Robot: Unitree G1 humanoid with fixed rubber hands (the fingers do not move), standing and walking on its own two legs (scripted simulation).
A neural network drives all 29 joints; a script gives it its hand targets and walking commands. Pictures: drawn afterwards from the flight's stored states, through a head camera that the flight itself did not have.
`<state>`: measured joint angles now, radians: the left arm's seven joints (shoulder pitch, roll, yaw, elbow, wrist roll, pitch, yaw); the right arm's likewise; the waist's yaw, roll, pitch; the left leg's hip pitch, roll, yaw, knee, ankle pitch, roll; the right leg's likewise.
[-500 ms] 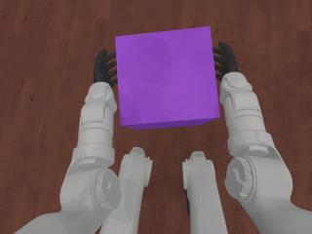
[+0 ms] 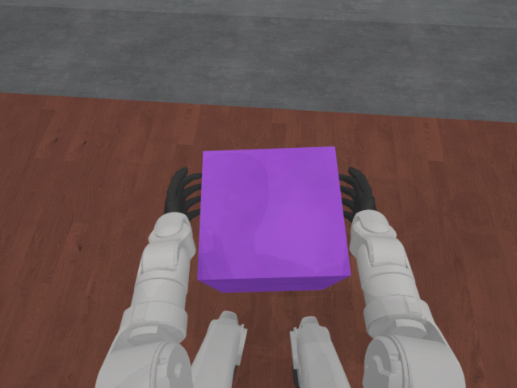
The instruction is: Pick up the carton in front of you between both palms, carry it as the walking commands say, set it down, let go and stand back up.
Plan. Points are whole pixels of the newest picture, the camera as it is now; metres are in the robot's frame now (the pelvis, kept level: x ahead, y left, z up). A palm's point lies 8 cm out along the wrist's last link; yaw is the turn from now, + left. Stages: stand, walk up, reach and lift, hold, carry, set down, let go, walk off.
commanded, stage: reach and lift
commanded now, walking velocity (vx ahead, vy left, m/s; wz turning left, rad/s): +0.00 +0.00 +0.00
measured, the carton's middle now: (270, 230) +0.39 +0.01 -0.12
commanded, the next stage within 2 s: hold in 1.68 s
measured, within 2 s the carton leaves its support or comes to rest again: neither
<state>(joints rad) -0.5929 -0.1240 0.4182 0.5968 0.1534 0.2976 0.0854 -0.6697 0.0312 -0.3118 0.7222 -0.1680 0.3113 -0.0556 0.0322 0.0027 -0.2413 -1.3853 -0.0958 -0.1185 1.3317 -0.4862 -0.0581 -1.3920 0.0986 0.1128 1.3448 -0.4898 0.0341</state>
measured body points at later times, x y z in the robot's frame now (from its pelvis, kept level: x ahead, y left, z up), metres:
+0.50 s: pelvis +0.05 +0.01 +0.12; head +0.08 +0.00 +0.57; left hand +0.37 +0.16 +0.11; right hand +0.37 -0.14 +0.10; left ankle +0.06 +0.14 -0.59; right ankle +0.06 -0.13 -0.59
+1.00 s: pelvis +0.04 +0.01 +0.15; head +0.01 +0.01 +0.59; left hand +0.35 +0.16 +0.17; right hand +0.35 -0.15 +0.16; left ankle +0.06 +0.14 -0.59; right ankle +0.06 -0.12 -0.59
